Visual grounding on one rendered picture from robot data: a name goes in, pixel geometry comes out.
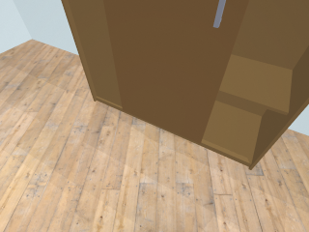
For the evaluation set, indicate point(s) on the handle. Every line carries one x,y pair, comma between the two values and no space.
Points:
219,13

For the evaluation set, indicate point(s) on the wardrobe door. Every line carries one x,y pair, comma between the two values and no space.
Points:
169,59
91,24

